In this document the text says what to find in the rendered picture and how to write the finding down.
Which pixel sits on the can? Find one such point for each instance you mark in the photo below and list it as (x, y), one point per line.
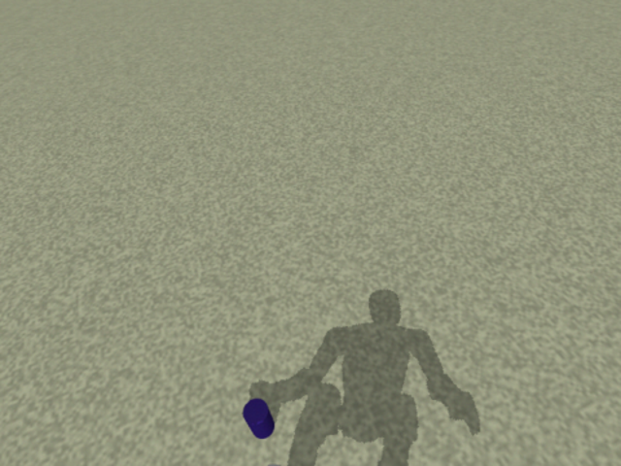
(258, 418)

